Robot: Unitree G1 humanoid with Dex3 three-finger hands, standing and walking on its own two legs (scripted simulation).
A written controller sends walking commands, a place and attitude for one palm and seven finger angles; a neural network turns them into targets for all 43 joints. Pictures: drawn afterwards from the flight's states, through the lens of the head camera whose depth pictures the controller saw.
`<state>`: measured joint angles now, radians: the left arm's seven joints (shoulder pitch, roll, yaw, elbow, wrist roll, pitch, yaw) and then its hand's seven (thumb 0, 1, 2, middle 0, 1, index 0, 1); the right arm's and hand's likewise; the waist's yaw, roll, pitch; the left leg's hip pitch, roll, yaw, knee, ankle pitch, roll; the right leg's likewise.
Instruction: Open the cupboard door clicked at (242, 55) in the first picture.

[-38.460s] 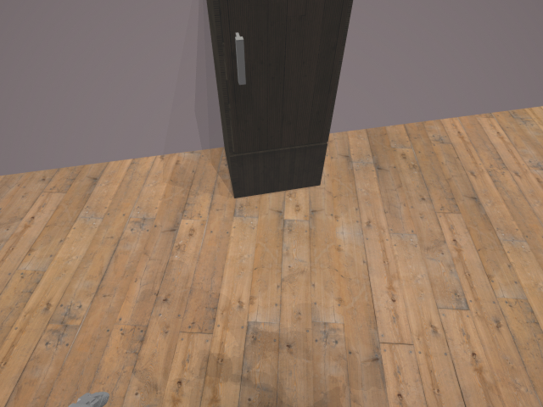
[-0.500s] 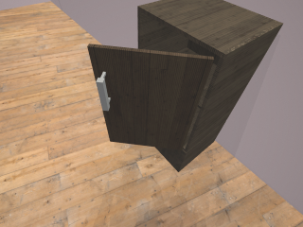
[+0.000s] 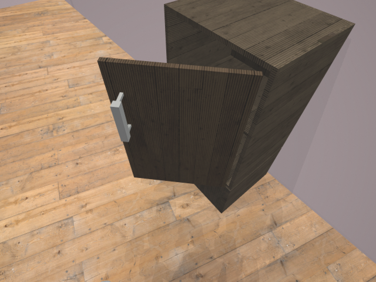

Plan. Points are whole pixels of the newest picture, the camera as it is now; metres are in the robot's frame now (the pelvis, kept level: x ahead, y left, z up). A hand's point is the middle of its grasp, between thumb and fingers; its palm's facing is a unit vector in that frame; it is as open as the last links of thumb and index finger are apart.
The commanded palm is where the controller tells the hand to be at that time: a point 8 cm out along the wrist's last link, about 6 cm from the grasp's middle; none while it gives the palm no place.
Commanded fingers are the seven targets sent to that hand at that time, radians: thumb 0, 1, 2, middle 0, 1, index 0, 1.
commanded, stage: come to a stop and stand still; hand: left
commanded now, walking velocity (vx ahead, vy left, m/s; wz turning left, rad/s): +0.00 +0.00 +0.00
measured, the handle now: (123, 117) +0.55 +0.23 -0.03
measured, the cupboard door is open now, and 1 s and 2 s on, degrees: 44 44 44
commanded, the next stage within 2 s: look again from close up in 1.04 s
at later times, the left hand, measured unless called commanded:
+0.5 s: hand out of the picture +0.02 +0.20 -0.15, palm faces +0.00 -0.96 -0.30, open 7.4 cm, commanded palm none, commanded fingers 0.00 0.90 0.90 -0.20 -0.30 -0.20 -0.30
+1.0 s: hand out of the picture +0.06 +0.16 -0.16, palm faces +0.00 -0.97 -0.24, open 7.3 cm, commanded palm none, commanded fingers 0.00 0.90 0.90 -0.20 -0.30 -0.20 -0.30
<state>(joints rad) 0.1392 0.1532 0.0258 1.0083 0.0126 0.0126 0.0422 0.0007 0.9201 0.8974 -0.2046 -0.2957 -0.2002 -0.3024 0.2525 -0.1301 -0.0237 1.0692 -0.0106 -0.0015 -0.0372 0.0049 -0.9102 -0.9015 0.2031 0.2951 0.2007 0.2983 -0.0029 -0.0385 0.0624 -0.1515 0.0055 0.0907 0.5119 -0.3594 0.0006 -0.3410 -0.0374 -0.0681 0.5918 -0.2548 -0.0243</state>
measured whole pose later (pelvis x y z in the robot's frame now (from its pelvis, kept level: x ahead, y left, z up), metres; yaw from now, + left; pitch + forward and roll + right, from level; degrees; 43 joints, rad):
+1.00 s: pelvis +0.01 -0.02 +0.01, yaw +0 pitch +0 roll +1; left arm 0.17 0.16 0.00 1.11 0.01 -0.03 0.02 0.01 0.91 0.90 -0.21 -0.30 -0.20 -0.30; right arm 0.29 -0.18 0.01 1.11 -0.02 -0.02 -0.03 0.00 -0.90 -0.90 0.20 0.30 0.20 0.30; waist -0.01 0.04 0.06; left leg -0.07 0.04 0.07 0.38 -0.31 -0.03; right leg -0.26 0.00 -0.09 0.48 -0.22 -0.06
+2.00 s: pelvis -0.01 +0.00 -0.01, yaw +2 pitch +6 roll +1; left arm 0.31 0.14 0.12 0.28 -0.21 -0.34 -0.07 0.01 0.83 0.86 -0.21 -0.35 -0.20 -0.36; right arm 0.25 -0.25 -0.03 0.75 0.02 -0.29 -0.04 0.01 -0.90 -0.90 0.21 0.30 0.20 0.30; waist -0.02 0.01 -0.06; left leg -0.36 0.01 0.06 0.66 -0.40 0.00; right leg -0.51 -0.05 -0.10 0.69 -0.27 -0.03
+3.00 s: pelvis -0.02 +0.03 -0.07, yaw +3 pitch +16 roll -3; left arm 0.19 0.36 0.32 0.15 -0.34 -0.34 -0.46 0.00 -0.32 0.37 -0.29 -1.08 -0.29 -1.09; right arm 0.23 -0.29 0.02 0.49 0.03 -0.23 -0.04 0.01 -0.90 -0.90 0.21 0.30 0.20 0.30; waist -0.01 0.00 -0.11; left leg -0.80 0.01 0.01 1.11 -0.59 0.05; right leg -0.89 -0.07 -0.12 1.01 -0.39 0.01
